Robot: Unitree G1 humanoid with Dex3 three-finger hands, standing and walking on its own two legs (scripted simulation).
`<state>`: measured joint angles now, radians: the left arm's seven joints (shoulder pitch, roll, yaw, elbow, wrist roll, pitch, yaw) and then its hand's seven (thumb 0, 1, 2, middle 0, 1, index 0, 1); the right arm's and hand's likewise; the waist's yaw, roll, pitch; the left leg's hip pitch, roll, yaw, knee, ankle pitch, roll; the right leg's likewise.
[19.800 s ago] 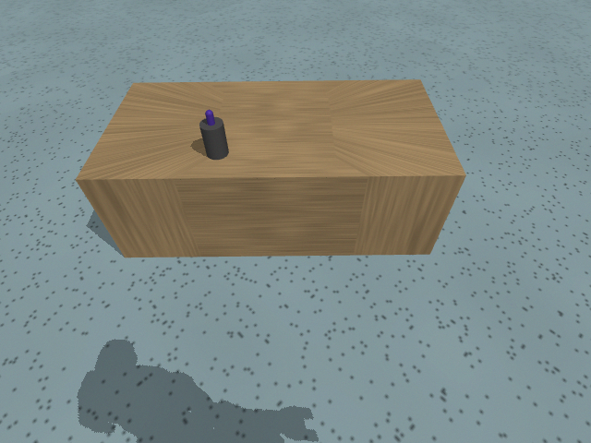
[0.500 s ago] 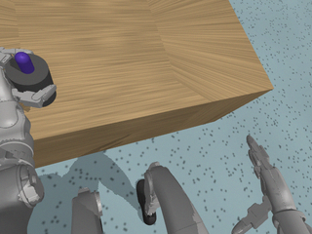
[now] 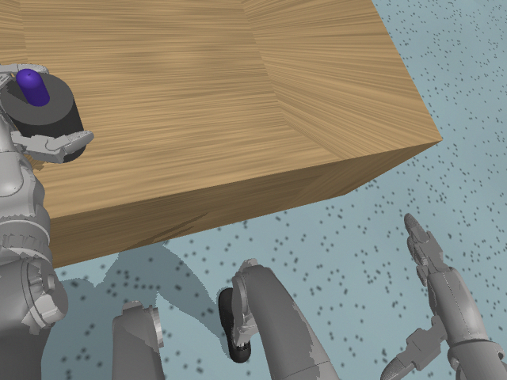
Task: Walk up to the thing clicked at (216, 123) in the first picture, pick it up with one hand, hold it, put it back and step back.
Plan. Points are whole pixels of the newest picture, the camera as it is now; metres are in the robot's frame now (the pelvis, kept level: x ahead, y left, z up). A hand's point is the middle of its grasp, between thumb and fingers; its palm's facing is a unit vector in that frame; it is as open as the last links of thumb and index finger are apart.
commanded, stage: open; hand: left
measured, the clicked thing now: (45, 113) +0.54 +0.18 -0.04
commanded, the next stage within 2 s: withdraw in 0.26 s
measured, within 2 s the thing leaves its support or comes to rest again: neither
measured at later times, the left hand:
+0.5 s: hand (38, 111) +0.55 +0.19 -0.04, palm faces +0.18 -0.98 -0.02, open 16.5 cm
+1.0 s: hand out of the picture +0.53 +0.29 +0.07, palm faces +0.23 -0.96 -0.18, open 17.7 cm
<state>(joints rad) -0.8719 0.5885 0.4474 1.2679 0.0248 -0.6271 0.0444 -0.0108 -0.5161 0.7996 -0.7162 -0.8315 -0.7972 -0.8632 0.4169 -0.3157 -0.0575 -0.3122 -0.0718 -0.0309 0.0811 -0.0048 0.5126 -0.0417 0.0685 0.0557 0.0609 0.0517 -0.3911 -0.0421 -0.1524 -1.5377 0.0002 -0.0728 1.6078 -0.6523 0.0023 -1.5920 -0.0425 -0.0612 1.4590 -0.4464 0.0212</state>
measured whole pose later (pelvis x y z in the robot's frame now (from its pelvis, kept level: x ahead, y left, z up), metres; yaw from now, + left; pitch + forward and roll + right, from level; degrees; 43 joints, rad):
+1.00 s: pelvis +0.02 +0.01 +0.07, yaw -1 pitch +26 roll -4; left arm -0.83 0.73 0.50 1.25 0.06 -0.25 -0.09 -0.02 -0.60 0.05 -0.05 -0.05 -0.06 -0.05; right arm 0.47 -0.32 -0.01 -0.27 -0.01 0.06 0.05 -0.01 0.53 -0.05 0.07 0.06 0.06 0.05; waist -0.26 -0.02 -0.12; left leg -1.18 0.02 -0.03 1.31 -0.59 0.02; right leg -1.25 -0.02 -0.02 1.17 -0.39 0.04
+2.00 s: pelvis +0.07 -0.01 +0.15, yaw +2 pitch +9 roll +0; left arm 0.44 0.19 -0.03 0.14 -0.04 0.08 0.08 -0.01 -0.55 0.05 -0.06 -0.05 -0.06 -0.05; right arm 0.43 -0.21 0.00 0.12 0.04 0.07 -0.08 0.02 -0.89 -0.89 0.21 0.30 0.20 0.30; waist 0.01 0.00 -0.12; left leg -0.55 0.00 -0.02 0.91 -0.51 -0.01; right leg -0.66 -0.04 -0.02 0.89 -0.39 0.02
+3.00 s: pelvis +0.07 +0.00 +0.14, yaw +2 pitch +10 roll +0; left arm 0.44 0.20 -0.01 0.08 -0.03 0.10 0.09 -0.01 -0.53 0.06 -0.05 -0.05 -0.05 -0.05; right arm 0.45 -0.20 0.01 0.13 0.03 0.03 -0.09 0.02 -0.90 -0.90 0.21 0.30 0.20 0.30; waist 0.01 0.00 -0.13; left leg -0.57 -0.01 -0.01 0.93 -0.53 0.00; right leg -0.68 -0.05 -0.02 0.91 -0.40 0.03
